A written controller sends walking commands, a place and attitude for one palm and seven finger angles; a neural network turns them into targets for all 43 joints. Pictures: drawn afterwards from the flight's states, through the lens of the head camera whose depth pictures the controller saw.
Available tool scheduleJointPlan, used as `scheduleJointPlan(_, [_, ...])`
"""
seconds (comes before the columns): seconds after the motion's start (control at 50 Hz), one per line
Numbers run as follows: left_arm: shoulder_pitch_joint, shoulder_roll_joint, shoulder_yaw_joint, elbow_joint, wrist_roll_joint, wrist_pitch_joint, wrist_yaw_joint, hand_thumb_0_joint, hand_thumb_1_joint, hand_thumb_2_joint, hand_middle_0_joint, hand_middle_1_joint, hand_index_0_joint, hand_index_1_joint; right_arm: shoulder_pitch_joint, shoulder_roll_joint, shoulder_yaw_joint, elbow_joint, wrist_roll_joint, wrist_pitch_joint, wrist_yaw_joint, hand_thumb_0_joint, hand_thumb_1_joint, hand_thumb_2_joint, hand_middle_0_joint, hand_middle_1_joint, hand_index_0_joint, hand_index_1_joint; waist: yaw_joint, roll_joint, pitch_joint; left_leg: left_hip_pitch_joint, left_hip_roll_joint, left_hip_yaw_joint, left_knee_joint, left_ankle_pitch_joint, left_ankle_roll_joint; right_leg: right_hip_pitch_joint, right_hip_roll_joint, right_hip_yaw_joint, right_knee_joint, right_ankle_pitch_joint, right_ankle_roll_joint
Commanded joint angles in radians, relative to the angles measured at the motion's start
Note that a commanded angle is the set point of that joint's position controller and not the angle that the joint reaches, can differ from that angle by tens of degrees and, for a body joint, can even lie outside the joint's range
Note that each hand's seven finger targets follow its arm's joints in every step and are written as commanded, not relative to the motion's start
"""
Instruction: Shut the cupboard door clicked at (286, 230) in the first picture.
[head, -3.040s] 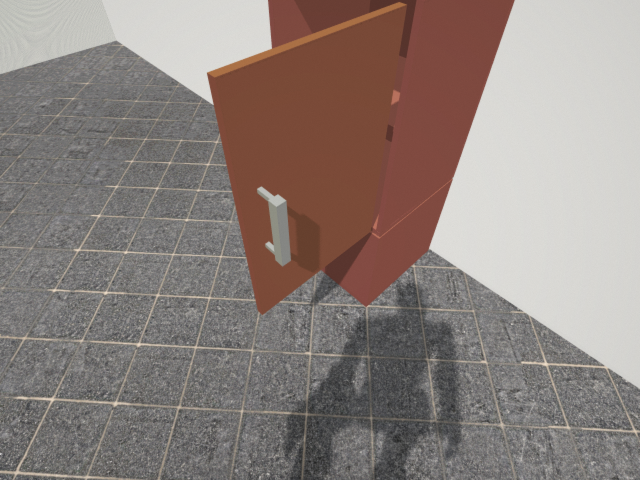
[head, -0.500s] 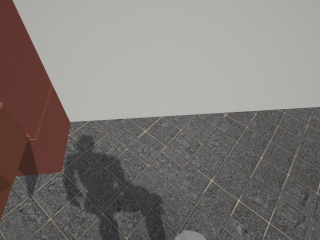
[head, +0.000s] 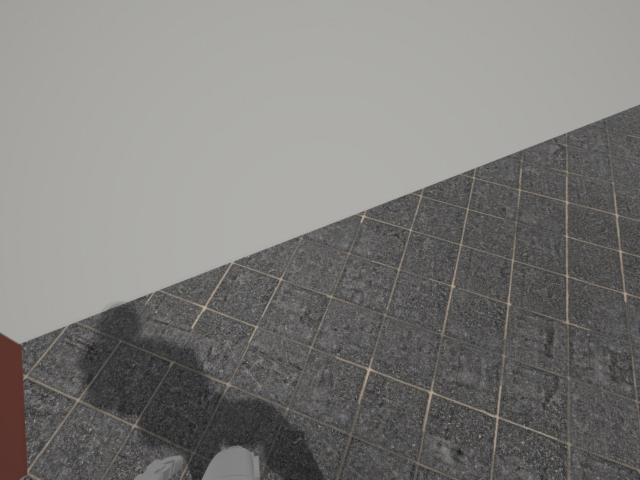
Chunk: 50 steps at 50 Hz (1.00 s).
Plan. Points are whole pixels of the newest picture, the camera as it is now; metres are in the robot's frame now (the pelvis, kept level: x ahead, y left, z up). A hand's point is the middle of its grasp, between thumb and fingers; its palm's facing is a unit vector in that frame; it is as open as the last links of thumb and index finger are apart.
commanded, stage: walk to a spot facing it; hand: left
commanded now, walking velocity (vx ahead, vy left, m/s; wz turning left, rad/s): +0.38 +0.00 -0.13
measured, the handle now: out of the picture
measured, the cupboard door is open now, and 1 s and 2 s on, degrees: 90 90 90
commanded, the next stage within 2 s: turn to face it in 0.58 s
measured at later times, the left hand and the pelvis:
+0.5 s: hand (215, 354) +0.32 +0.17 -0.16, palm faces -0.11 -0.98 -0.17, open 7.4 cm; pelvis +0.24 +0.00 +0.00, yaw -7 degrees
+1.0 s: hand (249, 278) +0.48 +0.14 -0.19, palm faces +0.04 -0.98 -0.18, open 7.4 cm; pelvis +0.44 -0.04 -0.01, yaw +1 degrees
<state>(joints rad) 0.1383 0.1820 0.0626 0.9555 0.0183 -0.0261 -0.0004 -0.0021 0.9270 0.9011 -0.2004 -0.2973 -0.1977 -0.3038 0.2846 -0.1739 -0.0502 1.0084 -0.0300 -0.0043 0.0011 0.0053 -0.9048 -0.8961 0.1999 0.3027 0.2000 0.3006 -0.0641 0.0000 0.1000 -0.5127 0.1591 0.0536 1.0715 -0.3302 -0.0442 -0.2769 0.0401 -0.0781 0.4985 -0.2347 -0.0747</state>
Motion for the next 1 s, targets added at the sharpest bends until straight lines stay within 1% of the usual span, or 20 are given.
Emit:
scheduleJointPlan(0.0, [0.074, 0.138, 0.038, -0.021, 0.004, -0.038, -0.009, 0.0, 0.9, 0.9, -0.2, -0.3, -0.2, -0.3, 0.05, -0.046, -0.015, -0.055, -0.002, -0.015, 0.007, 0.0, -0.9, -0.9, 0.2, 0.3, 0.2, 0.3, 0.031, -0.096, -0.062, 0.023, -0.02, 0.016, -0.191, 0.093, -0.008, 0.001, -0.237, 0.234, -0.321, -0.1, -0.129])
scheduleJointPlan(0.1, [0.136, 0.153, 0.034, 0.021, 0.001, -0.043, -0.011, 0.0, 0.9, 0.9, -0.2, -0.3, -0.2, -0.3, -0.084, -0.062, -0.016, -0.101, 0.002, -0.046, 0.015, 0.0, -0.9, -0.9, 0.2, 0.3, 0.2, 0.3, 0.067, -0.093, -0.039, 0.082, -0.067, 0.031, -0.438, 0.114, 0.006, 0.105, -0.256, 0.258, -0.268, -0.03, -0.12])
scheduleJointPlan(0.16, [0.138, 0.133, 0.029, 0.027, -0.006, -0.041, -0.008, 0.0, 0.9, 0.9, -0.2, -0.3, -0.2, -0.3, 0.044, -0.118, -0.027, -0.049, -0.003, -0.067, 0.003, 0.0, -0.9, -0.9, 0.2, 0.3, 0.2, 0.3, -0.005, 0.032, -0.092, 0.421, -0.071, 0.006, -0.618, 0.131, 0.04, -0.021, -0.183, 0.191, -0.021, 0.102, -0.066])
scheduleJointPlan(0.2, [0.131, 0.067, 0.009, -0.019, -0.01, -0.049, -0.021, 0.0, 0.9, 0.9, -0.2, -0.3, -0.2, -0.3, 0.286, -0.279, -0.058, 0.002, -0.024, -0.066, -0.013, 0.0, -0.9, -0.9, 0.2, 0.3, 0.2, 0.3, -0.079, 0.297, -0.21, 0.725, 0.329, -0.532, -0.8, 0.03, 0.241, -0.374, 0.011, 0.017, 0.555, -0.316, 0.022])
scheduleJointPlan(0.22, [0.062, 0.095, 0.013, -0.029, 0.004, -0.051, -0.016, 0.0, 0.9, 0.9, -0.2, -0.3, -0.2, -0.3, 0.281, -0.248, -0.051, 0.01, -0.02, -0.057, -0.018, 0.0, -0.9, -0.9, 0.2, 0.3, 0.2, 0.3, -0.083, 0.226, -0.176, 0.653, 0.338, -0.555, -0.821, 0.017, 0.262, -0.438, -0.041, 0.1, 0.722, -0.303, 0.016])
scheduleJointPlan(0.28, [0.022, 0.076, 0.016, -0.02, 0.007, -0.039, -0.032, 0.0, 0.9, 0.9, -0.2, -0.3, -0.2, -0.3, 0.133, -0.146, -0.021, -0.025, -0.012, -0.078, -0.023, 0.0, -0.9, -0.9, 0.2, 0.3, 0.2, 0.3, 0.002, 0.09, -0.048, 0.464, 0.251, -0.297, -0.852, 0.183, 0.209, -0.453, -0.134, 0.126, 0.758, -0.115, 0.043])
scheduleJointPlan(0.36, [0.031, 0.027, 0.003, -0.011, 0.01, -0.011, -0.045, 0.0, 0.9, 0.9, -0.2, -0.3, -0.2, -0.3, 0.096, -0.139, -0.023, 0.001, -0.007, -0.082, -0.02, 0.0, -0.9, -0.9, 0.2, 0.3, 0.2, 0.3, 0.04, 0.142, -0.065, 0.397, 0.141, 0.006, -0.851, 0.329, 0.155, -0.269, -0.149, 0.037, 0.372, -0.054, 0.062])
scheduleJointPlan(0.46, [0.025, 0.04, 0.007, 0.003, 0.012, -0.011, -0.05, 0.0, 0.9, 0.9, -0.2, -0.3, -0.2, -0.3, 0.106, -0.165, -0.023, 0.03, -0.005, -0.059, -0.012, 0.0, -0.9, -0.9, 0.2, 0.3, 0.2, 0.3, 0.051, 0.13, -0.038, 0.323, 0.123, 0.049, -0.8, 0.194, 0.132, -0.051, -0.081, -0.074, 0.146, 0.043, 0.054])
scheduleJointPlan(0.5, [0.165, 0.089, 0.022, 0.051, 0.013, -0.016, -0.042, 0.0, 0.9, 0.9, -0.2, -0.3, -0.2, -0.3, 0.087, -0.158, -0.017, 0.033, 0.003, -0.054, -0.01, 0.0, -0.9, -0.9, 0.2, 0.3, 0.2, 0.3, 0.131, 0.069, -0.077, 0.264, 0.069, 0.107, -0.608, 0.281, 0.09, 0.172, -0.05, -0.08, 0.065, 0.042, 0.029])
scheduleJointPlan(0.52, [0.31, 0.157, 0.043, 0.092, 0.016, -0.027, -0.033, 0.0, 0.9, 0.9, -0.2, -0.3, -0.2, -0.3, 0.068, -0.132, -0.011, 0.023, 0.014, -0.056, -0.004, 0.0, -0.9, -0.9, 0.2, 0.3, 0.2, 0.3, 0.202, -0.062, -0.145, 0.11, 0.0, 0.173, -0.358, 0.246, 0.054, 0.386, -0.166, 0.087, 0.006, -0.07, -0.03])
scheduleJointPlan(0.54, [0.442, 0.275, 0.071, 0.128, 0.012, -0.031, -0.015, 0.0, 0.9, 0.9, -0.2, -0.3, -0.2, -0.3, 0.052, -0.071, 0.0, -0.012, 0.026, -0.057, 0.004, 0.0, -0.9, -0.9, 0.2, 0.3, 0.2, 0.3, 0.241, -0.349, -0.197, -0.109, -0.127, 0.182, -0.035, -0.195, 0.022, 0.52, -0.43, 0.513, -0.18, -0.143, -0.139])
scheduleJointPlan(0.56, [0.415, 0.281, 0.064, 0.119, -0.005, -0.024, -0.005, 0.0, 0.9, 0.9, -0.2, -0.3, -0.2, -0.3, -0.018, -0.095, -0.009, -0.035, 0.023, -0.052, 0.001, 0.0, -0.9, -0.9, 0.2, 0.3, 0.2, 0.3, 0.236, -0.262, -0.151, -0.18, -0.091, 0.046, 0.137, -0.302, 0.034, 0.434, -0.494, 0.625, -0.288, -0.202, -0.195])
scheduleJointPlan(0.6, [0.228, 0.19, 0.039, 0.071, -0.001, -0.022, 0.006, 0.0, 0.9, 0.9, -0.2, -0.3, -0.2, -0.3, -0.041, -0.094, -0.016, -0.022, 0.014, -0.046, -0.003, 0.0, -0.9, -0.9, 0.2, 0.3, 0.2, 0.3, 0.147, -0.23, -0.053, -0.171, -0.009, -0.046, 0.169, -0.12, 0.036, 0.203, -0.442, 0.464, -0.312, -0.25, -0.148])
scheduleJointPlan(0.66, [0.124, 0.103, 0.013, 0.048, 0.008, -0.037, 0.013, 0.0, 0.9, 0.9, -0.2, -0.3, -0.2, -0.3, 0.043, -0.029, -0.004, 0.033, 0.007, -0.025, 0.0, 0.0, -0.9, -0.9, 0.2, 0.3, 0.2, 0.3, 0.056, -0.114, -0.059, 0.025, -0.001, -0.012, -0.058, -0.06, 0.018, 0.031, -0.358, 0.187, -0.296, 0.049, -0.106])
scheduleJointPlan(0.82, [0.115, 0.115, 0.013, 0.073, -0.009, -0.028, 0.021, 0.0, 0.9, 0.9, -0.2, -0.3, -0.2, -0.3, 0.095, -0.042, 0.003, 0.044, 0.01, -0.028, 0.008, 0.0, -0.9, -0.9, 0.2, 0.3, 0.2, 0.3, 0.021, -0.053, -0.118, 0.277, -0.083, 0.055, -0.555, 0.321, 0.027, 0.12, -0.281, -0.078, -0.01, 0.354, 0.013])
scheduleJointPlan(0.84, [0.133, 0.099, 0.011, 0.063, -0.008, -0.018, 0.021, 0.0, 0.9, 0.9, -0.2, -0.3, -0.2, -0.3, 0.147, -0.108, -0.014, 0.045, 0.006, -0.029, 0.006, 0.0, -0.9, -0.9, 0.2, 0.3, 0.2, 0.3, 0.007, 0.09, -0.165, 0.384, -0.006, -0.078, -0.583, 0.543, 0.069, 0.038, -0.222, -0.107, 0.15, 0.19, 0.061])
scheduleJointPlan(0.86, [0.16, 0.062, 0.009, 0.041, -0.017, -0.008, 0.024, 0.0, 0.9, 0.9, -0.2, -0.3, -0.2, -0.3, 0.184, -0.201, -0.032, 0.037, -0.004, -0.024, -0.006, 0.0, -0.9, -0.9, 0.2, 0.3, 0.2, 0.3, -0.006, 0.296, -0.185, 0.465, 0.181, -0.328, -0.625, 0.746, 0.191, -0.117, -0.114, -0.132, 0.328, -0.222, 0.112])
scheduleJointPlan(0.88, [0.106, 0.079, 0.004, 0.009, -0.013, 0.001, 0.028, 0.0, 0.9, 0.9, -0.2, -0.3, -0.2, -0.3, 0.195, -0.216, -0.034, 0.032, -0.005, -0.014, -0.021, 0.0, -0.9, -0.9, 0.2, 0.3, 0.2, 0.3, -0.027, 0.281, -0.182, 0.437, 0.259, -0.46, -0.691, 0.741, 0.271, -0.17, -0.068, -0.042, 0.517, -0.481, 0.116])
scheduleJointPlan(0.9, [0.063, 0.07, 0.007, -0.005, -0.01, 0.01, 0.026, 0.0, 0.9, 0.9, -0.2, -0.3, -0.2, -0.3, 0.168, -0.224, -0.033, 0.026, -0.006, -0.011, -0.032, 0.0, -0.9, -0.9, 0.2, 0.3, 0.2, 0.3, -0.014, 0.251, -0.181, 0.435, 0.256, -0.481, -0.695, 0.719, 0.281, -0.248, -0.093, 0.036, 0.613, -0.441, 0.114])
scheduleJointPlan(0.98, [0.025, 0.068, 0.016, -0.019, -0.011, 0.02, 0.015, 0.0, 0.9, 0.9, -0.2, -0.3, -0.2, -0.3, 0.037, -0.195, -0.028, -0.032, -0.002, -0.015, -0.038, 0.0, -0.9, -0.9, 0.2, 0.3, 0.2, 0.3, 0.035, 0.133, -0.195, 0.381, 0.136, -0.293, -0.661, 0.743, 0.221, -0.234, -0.106, 0.076, 0.57, -0.265, 0.137])
